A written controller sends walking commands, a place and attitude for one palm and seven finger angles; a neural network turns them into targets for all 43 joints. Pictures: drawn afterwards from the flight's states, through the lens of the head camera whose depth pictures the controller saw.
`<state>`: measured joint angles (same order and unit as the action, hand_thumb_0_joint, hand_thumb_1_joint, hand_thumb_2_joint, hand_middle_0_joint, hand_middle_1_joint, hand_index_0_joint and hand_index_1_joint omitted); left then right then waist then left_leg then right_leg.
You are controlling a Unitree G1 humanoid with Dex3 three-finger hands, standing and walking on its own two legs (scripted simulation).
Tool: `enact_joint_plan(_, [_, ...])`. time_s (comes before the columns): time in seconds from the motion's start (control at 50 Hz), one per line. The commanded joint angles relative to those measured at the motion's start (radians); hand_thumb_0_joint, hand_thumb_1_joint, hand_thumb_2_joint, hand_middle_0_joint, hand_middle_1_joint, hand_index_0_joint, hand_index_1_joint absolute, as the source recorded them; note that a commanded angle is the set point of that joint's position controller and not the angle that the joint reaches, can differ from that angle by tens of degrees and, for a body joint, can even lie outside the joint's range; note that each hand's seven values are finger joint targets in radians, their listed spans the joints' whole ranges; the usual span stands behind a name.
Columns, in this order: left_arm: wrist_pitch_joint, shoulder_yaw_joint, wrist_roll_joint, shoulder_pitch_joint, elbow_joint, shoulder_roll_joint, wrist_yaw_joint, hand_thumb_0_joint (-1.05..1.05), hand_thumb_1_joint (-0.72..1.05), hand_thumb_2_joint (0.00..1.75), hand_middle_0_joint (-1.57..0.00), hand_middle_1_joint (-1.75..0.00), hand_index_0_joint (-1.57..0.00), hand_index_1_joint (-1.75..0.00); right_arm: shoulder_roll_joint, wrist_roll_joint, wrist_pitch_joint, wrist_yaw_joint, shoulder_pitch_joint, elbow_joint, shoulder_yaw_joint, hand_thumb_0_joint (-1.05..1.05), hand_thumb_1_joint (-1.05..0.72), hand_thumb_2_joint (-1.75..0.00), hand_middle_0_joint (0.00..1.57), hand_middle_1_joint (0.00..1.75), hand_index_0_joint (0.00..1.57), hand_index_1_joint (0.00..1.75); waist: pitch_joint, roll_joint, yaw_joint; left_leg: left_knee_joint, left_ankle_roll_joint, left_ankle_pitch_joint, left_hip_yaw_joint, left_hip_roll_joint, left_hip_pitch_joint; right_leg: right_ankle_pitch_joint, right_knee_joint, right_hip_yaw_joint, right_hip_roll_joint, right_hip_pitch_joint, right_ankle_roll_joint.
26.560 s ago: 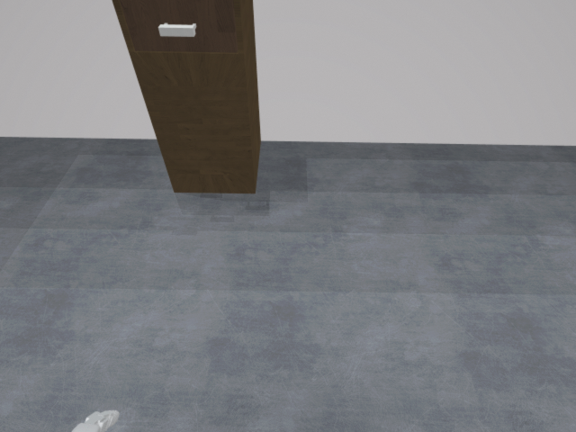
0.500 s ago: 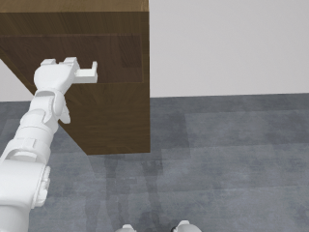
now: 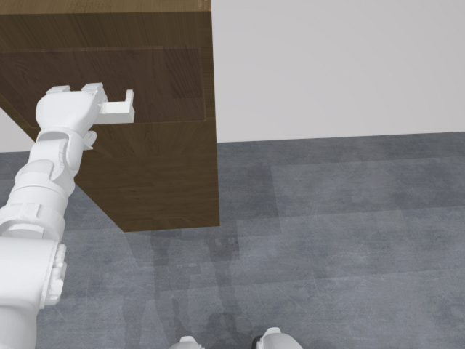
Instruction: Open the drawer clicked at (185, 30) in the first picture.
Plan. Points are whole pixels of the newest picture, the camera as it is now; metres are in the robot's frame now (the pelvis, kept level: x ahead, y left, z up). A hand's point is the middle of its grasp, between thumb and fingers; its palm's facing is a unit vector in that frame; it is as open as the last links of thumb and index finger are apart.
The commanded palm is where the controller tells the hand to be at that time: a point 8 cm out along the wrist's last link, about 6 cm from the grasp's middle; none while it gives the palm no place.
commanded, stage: close the thumb around the handle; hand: left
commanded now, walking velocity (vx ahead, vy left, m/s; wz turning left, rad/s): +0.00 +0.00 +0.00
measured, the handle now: (102, 104) +0.54 +0.22 +0.06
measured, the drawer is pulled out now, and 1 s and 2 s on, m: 0.00 0.08 0.20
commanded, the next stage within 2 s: pull the drawer open in 0.20 s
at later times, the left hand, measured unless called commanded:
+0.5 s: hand (83, 135) +0.48 +0.26 +0.04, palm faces -0.06 -0.04 -1.00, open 6.0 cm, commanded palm +0.45 +0.25 +0.10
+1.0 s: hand (76, 169) +0.41 +0.25 +0.04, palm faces -0.02 -0.04 -1.00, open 6.0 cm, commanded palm +0.38 +0.25 +0.10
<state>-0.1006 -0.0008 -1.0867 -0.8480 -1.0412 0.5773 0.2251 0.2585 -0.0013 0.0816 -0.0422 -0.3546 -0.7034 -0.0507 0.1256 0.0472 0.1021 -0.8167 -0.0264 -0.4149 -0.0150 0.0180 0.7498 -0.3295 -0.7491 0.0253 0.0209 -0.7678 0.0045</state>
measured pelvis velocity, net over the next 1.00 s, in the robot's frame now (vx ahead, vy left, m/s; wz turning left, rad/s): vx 0.02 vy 0.01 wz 0.01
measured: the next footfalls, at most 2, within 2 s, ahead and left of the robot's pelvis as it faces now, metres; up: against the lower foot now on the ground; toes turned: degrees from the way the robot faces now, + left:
none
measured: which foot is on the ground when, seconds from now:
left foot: down 0.00-1.00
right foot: down 0.00-1.00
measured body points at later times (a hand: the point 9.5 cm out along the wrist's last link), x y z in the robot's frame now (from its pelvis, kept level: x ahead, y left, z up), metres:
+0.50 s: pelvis +0.01 +0.01 +0.00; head +0.10 +0.01 +0.44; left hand +0.48 +0.25 +0.10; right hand +0.02 -0.26 -0.12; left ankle -0.03 +0.10 -0.70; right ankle +0.01 -0.12 -0.70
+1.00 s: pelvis +0.02 +0.01 +0.01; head +0.08 +0.00 +0.46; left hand +0.41 +0.25 +0.09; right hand +0.12 -0.25 -0.11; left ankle -0.03 +0.10 -0.70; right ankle +0.01 -0.12 -0.70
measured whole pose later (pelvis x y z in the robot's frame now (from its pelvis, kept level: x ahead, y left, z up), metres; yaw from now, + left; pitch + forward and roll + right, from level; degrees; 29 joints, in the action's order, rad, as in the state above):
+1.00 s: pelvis +0.02 +0.01 +0.01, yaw +0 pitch +14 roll -2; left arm 0.00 0.06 -1.03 -0.42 -0.60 0.44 0.26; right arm 0.25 0.01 0.11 -0.02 -0.26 -0.65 -0.06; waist 0.13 0.06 0.02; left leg -0.74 -0.04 -0.42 -0.02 0.00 0.57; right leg -0.34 -0.68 0.01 0.01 -0.59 -0.01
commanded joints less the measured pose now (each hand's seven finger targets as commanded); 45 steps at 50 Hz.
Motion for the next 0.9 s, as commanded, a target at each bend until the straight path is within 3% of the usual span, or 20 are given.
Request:
enact_joint_plan(0.0, [-0.018, -0.055, 0.006, -0.387, 0.169, 0.248, 0.025, 0.00, 0.90, 0.90, -0.40, -1.35, -0.40, -1.35, 0.165, -0.003, -0.015, -0.014, -0.147, 0.048, -0.055, 0.00, -0.90, -0.90, 0.20, 0.30, 0.20, 0.30, 0.410, 0.016, 0.023, 0.061, -0.018, 0.417, 0.002, -0.033, -0.223, 0.337, 0.059, -0.009, 0.035, 0.248, 0.021])
enact_joint_plan(0.06, [-0.024, -0.066, 0.006, -0.384, 0.183, 0.254, 0.030, 0.00, 0.90, 0.90, -0.40, -1.35, -0.40, -1.35, 0.167, -0.006, -0.014, -0.011, -0.151, 0.044, -0.058, 0.00, -0.90, -0.90, 0.20, 0.30, 0.20, 0.30, 0.424, 0.029, 0.018, 0.058, -0.016, 0.446, 0.005, -0.029, -0.246, 0.341, 0.054, -0.005, 0.038, 0.238, 0.022])
enact_joint_plan(0.08, [-0.024, -0.047, 0.007, -0.373, 0.184, 0.225, 0.032, 0.00, 0.90, 0.90, -0.40, -1.35, -0.40, -1.35, 0.162, -0.007, -0.016, -0.010, -0.147, 0.050, -0.057, 0.00, -0.90, -0.90, 0.20, 0.30, 0.20, 0.30, 0.424, 0.039, 0.015, 0.060, -0.016, 0.448, 0.002, -0.030, -0.248, 0.333, 0.057, -0.003, 0.037, 0.238, 0.021])
enact_joint_plan(0.16, [-0.018, -0.083, 0.010, -0.358, 0.179, 0.270, 0.038, 0.00, 0.90, 0.90, -0.40, -1.35, -0.40, -1.35, 0.170, -0.006, -0.010, -0.007, -0.151, 0.042, -0.058, 0.00, -0.90, -0.90, 0.20, 0.30, 0.20, 0.30, 0.430, 0.025, 0.008, 0.062, -0.015, 0.456, 0.004, -0.028, -0.242, 0.344, 0.053, -0.004, 0.038, 0.250, 0.022])
enact_joint_plan(0.2, [-0.012, -0.061, 0.008, -0.375, 0.181, 0.246, 0.041, 0.00, 0.90, 0.90, -0.40, -1.35, -0.40, -1.35, 0.168, -0.006, -0.011, -0.007, -0.150, 0.044, -0.057, 0.00, -0.90, -0.90, 0.20, 0.30, 0.20, 0.30, 0.416, 0.026, 0.014, 0.068, -0.014, 0.444, 0.004, -0.026, -0.243, 0.328, 0.057, 0.000, 0.038, 0.241, 0.022])
enact_joint_plan(0.28, [-0.006, -0.075, 0.009, -0.349, 0.165, 0.260, 0.041, 0.00, 0.90, 0.90, -0.40, -1.35, -0.40, -1.35, 0.172, -0.006, -0.010, -0.007, -0.142, 0.045, -0.055, 0.00, -0.90, -0.90, 0.20, 0.30, 0.20, 0.30, 0.397, 0.008, 0.009, 0.074, -0.015, 0.436, 0.003, -0.025, -0.233, 0.319, 0.062, 0.000, 0.037, 0.245, 0.021])
enact_joint_plan(0.32, [-0.012, -0.101, 0.013, -0.308, 0.193, 0.277, 0.038, 0.00, 0.90, 0.90, -0.40, -1.35, -0.40, -1.35, 0.173, -0.007, -0.005, -0.004, -0.136, 0.050, -0.058, 0.00, -0.90, -0.90, 0.20, 0.30, 0.20, 0.30, 0.439, 0.037, -0.015, 0.074, -0.012, 0.491, 0.003, -0.023, -0.265, 0.347, 0.055, -0.002, 0.038, 0.265, 0.027])
enact_joint_plan(0.36, [-0.013, -0.076, 0.021, -0.266, 0.217, 0.233, 0.037, 0.00, 0.90, 0.90, -0.40, -1.35, -0.40, -1.35, 0.166, -0.007, -0.005, -0.001, -0.132, 0.060, -0.059, 0.00, -0.90, -0.90, 0.20, 0.30, 0.20, 0.30, 0.444, 0.049, -0.019, 0.076, -0.010, 0.524, 0.003, -0.017, -0.294, 0.353, 0.057, 0.004, 0.040, 0.264, 0.025])
enact_joint_plan(0.38, [-0.010, -0.078, 0.021, -0.215, 0.196, 0.223, 0.035, 0.00, 0.90, 0.90, -0.40, -1.35, -0.40, -1.35, 0.164, -0.006, -0.004, 0.000, -0.125, 0.063, -0.057, 0.00, -0.90, -0.90, 0.20, 0.30, 0.20, 0.30, 0.420, 0.026, -0.029, 0.079, -0.010, 0.527, 0.002, -0.016, -0.283, 0.346, 0.058, 0.009, 0.040, 0.265, 0.025])
enact_joint_plan(0.42, [-0.012, -0.097, 0.030, -0.178, 0.231, 0.233, 0.031, 0.00, 0.90, 0.90, -0.40, -1.35, -0.40, -1.35, 0.167, -0.006, 0.000, 0.003, -0.116, 0.071, -0.060, 0.00, -0.90, -0.90, 0.20, 0.30, 0.20, 0.30, 0.435, 0.019, -0.040, 0.079, -0.010, 0.566, 0.001, -0.013, -0.291, 0.375, 0.058, 0.005, 0.040, 0.292, 0.025])
enact_joint_plan(0.48, [-0.008, -0.059, 0.032, -0.133, 0.255, 0.179, 0.030, 0.00, 0.90, 0.90, -0.40, -1.35, -0.40, -1.35, 0.162, 0.000, 0.000, 0.003, -0.094, 0.086, -0.060, 0.00, -0.90, -0.90, 0.20, 0.30, 0.20, 0.30, 0.389, -0.003, -0.037, 0.097, -0.012, 0.513, -0.005, -0.012, -0.281, 0.345, 0.073, 0.010, 0.040, 0.289, 0.023])
enact_joint_plan(0.56, [0.000, -0.093, 0.030, -0.091, 0.283, 0.212, 0.039, 0.00, 0.90, 0.90, -0.40, -1.35, -0.40, -1.35, 0.164, 0.005, 0.002, 0.002, -0.081, 0.093, -0.059, 0.00, -0.90, -0.90, 0.20, 0.30, 0.20, 0.30, 0.374, -0.009, -0.054, 0.110, -0.011, 0.523, -0.002, -0.012, -0.284, 0.348, 0.071, 0.010, 0.039, 0.304, 0.026])
enact_joint_plan(0.58, [0.006, -0.062, 0.030, -0.070, 0.280, 0.169, 0.039, 0.00, 0.90, 0.90, -0.40, -1.35, -0.40, -1.35, 0.160, 0.006, 0.001, 0.003, -0.071, 0.100, -0.058, 0.00, -0.90, -0.90, 0.20, 0.30, 0.20, 0.30, 0.352, -0.012, -0.051, 0.113, -0.011, 0.529, -0.005, -0.011, -0.287, 0.346, 0.076, 0.015, 0.038, 0.297, 0.026])
enact_joint_plan(0.6, [0.002, -0.070, 0.032, -0.092, 0.330, 0.176, 0.042, 0.00, 0.90, 0.90, -0.40, -1.35, -0.40, -1.35, 0.161, 0.007, 0.000, 0.005, -0.071, 0.099, -0.063, 0.00, -0.90, -0.90, 0.20, 0.30, 0.20, 0.30, 0.374, 0.000, -0.050, 0.112, -0.009, 0.553, 0.000, -0.008, -0.314, 0.353, 0.075, 0.012, 0.039, 0.296, 0.026])
enact_joint_plan(0.66, [0.018, -0.054, 0.039, -0.005, 0.405, 0.132, 0.051, 0.00, 0.90, 0.90, -0.40, -1.35, -0.40, -1.35, 0.154, 0.006, 0.001, 0.015, -0.057, 0.110, -0.069, 0.00, -0.90, -0.90, 0.20, 0.30, 0.20, 0.30, 0.410, 0.039, -0.063, 0.101, -0.002, 0.697, 0.013, 0.002, -0.389, 0.387, 0.071, 0.017, 0.040, 0.295, 0.026])
enact_joint_plan(0.72, [0.039, -0.040, 0.054, 0.037, 0.488, 0.102, 0.050, 0.00, 0.90, 0.90, -0.40, -1.35, -0.40, -1.35, 0.154, 0.006, 0.001, 0.022, -0.035, 0.123, -0.070, 0.00, -0.90, -0.90, 0.20, 0.30, 0.20, 0.30, 0.414, 0.022, -0.060, 0.099, 0.000, 0.756, 0.021, 0.008, -0.418, 0.413, 0.075, 0.019, 0.039, 0.309, 0.024])
enact_joint_plan(0.78, [0.061, -0.031, 0.062, 0.116, 0.548, 0.078, 0.053, 0.00, 0.90, 0.90, -0.40, -1.35, -0.40, -1.35, 0.147, 0.008, -0.002, 0.025, -0.002, 0.139, -0.066, 0.00, -0.90, -0.90, 0.20, 0.30, 0.20, 0.30, 0.387, 0.019, -0.070, 0.108, -0.003, 0.739, 0.018, 0.005, -0.421, 0.411, 0.082, 0.022, 0.038, 0.324, 0.023])
enact_joint_plan(0.82, [0.074, -0.031, 0.067, 0.109, 0.564, 0.080, 0.051, 0.00, 0.90, 0.90, -0.40, -1.35, -0.40, -1.35, 0.153, 0.010, 0.001, 0.022, 0.009, 0.139, -0.065, 0.00, -0.90, -0.90, 0.20, 0.30, 0.20, 0.30, 0.360, -0.006, -0.060, 0.116, -0.001, 0.715, 0.022, 0.003, -0.412, 0.406, 0.089, 0.024, 0.038, 0.330, 0.024])
enact_joint_plan(0.88, [0.086, -0.001, 0.055, 0.110, 0.605, 0.052, 0.054, 0.00, 0.90, 0.90, -0.40, -1.35, -0.40, -1.35, 0.145, 0.010, -0.002, 0.019, 0.036, 0.144, -0.060, 0.00, -0.90, -0.90, 0.20, 0.30, 0.20, 0.30, 0.336, 0.018, -0.062, 0.127, 0.000, 0.684, 0.023, 0.001, -0.424, 0.374, 0.091, 0.029, 0.035, 0.315, 0.025])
